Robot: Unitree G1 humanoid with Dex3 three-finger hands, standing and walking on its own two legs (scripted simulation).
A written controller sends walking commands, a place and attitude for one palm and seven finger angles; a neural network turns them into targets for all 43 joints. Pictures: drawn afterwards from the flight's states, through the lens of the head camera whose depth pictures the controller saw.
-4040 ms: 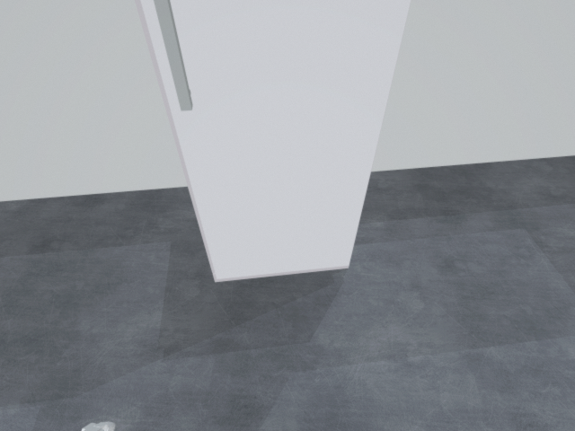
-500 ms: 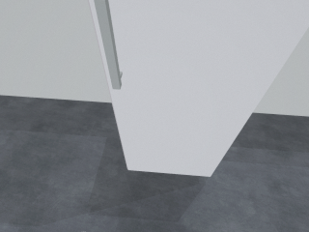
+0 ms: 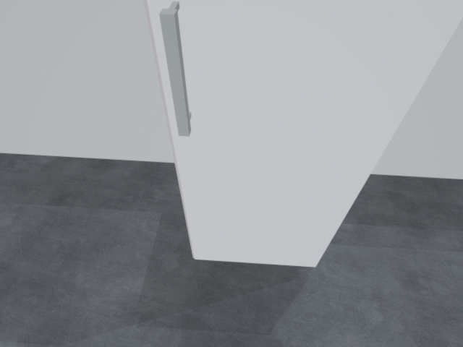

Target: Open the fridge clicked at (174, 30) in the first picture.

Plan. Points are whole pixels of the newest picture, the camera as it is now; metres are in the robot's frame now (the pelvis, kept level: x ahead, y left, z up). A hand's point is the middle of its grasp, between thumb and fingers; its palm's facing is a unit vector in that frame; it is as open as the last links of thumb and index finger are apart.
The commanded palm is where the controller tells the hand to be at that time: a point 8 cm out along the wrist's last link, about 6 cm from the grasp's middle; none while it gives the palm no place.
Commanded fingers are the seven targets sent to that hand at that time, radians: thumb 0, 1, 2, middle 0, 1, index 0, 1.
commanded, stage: come to a stop and stand still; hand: left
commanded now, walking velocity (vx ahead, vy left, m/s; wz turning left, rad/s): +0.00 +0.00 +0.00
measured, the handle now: (180, 76) +0.54 +0.14 +0.20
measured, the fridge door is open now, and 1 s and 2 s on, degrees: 0 0 0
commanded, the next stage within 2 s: look again from close up in 0.40 s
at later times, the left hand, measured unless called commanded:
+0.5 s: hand out of the picture -0.01 +0.18 -0.17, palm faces +0.06 -0.97 -0.24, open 7.4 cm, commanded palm none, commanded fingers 0.00 0.90 0.90 -0.20 -0.30 -0.20 -0.30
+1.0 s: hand out of the picture -0.02 +0.15 -0.17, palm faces +0.07 -0.98 -0.18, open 7.4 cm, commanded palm none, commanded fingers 0.00 0.90 0.90 -0.20 -0.30 -0.20 -0.30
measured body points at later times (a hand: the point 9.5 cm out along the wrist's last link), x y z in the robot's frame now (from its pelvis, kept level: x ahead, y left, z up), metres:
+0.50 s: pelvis -0.02 -0.02 +0.00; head -0.04 -0.03 +0.45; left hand -0.01 +0.23 -0.15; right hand +0.01 -0.26 -0.16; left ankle -0.01 +0.10 -0.74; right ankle +0.04 -0.14 -0.74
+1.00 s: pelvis -0.02 -0.02 +0.00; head -0.03 -0.02 +0.45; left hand -0.02 +0.20 -0.16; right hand -0.02 -0.24 -0.16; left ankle -0.01 +0.10 -0.74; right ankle +0.04 -0.14 -0.74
